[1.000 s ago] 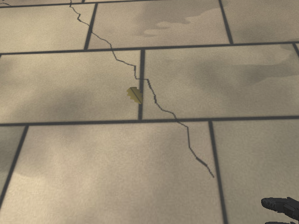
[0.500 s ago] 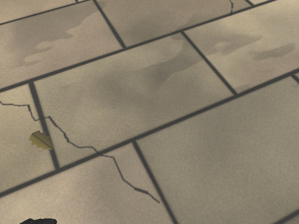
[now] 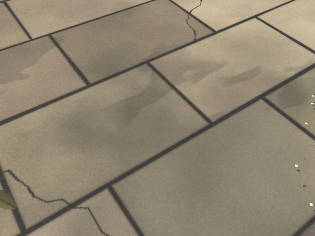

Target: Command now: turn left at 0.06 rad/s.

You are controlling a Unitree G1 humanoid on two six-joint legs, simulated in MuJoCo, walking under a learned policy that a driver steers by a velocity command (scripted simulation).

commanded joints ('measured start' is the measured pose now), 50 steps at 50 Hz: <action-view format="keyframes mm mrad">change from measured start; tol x32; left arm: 1 27 120 31 -34 10 -23 9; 50 -78 77 8 47 -16 -99 -45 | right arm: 1 -140 -112 -9 -108 -7 -26 1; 50 144 -189 -65 -58 54 -40 -39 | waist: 1 71 173 7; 16 97 -179 -15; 30 -14 -51 -5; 33 -107 405 -201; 50 -16 105 -44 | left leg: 1 -147 173 -255 -307 -150 116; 10 -1 139 -336 -195 150 147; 13 -81 75 -322 -161 -247 139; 19 -544 54 -83 547 -179 17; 31 248 -23 118 -10 51 79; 33 549 395 -640 -289 -141 282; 41 180 239 6 -338 723 172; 50 286 221 -38 -233 791 183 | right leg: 1 194 -73 4 -82 -40 17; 13 180 -74 -68 -68 -232 -21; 17 388 -485 475 -373 -482 -268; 28 163 -343 -97 -362 -105 -154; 35 -518 -147 -42 745 -254 -20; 50 -136 -95 -113 -9 161 7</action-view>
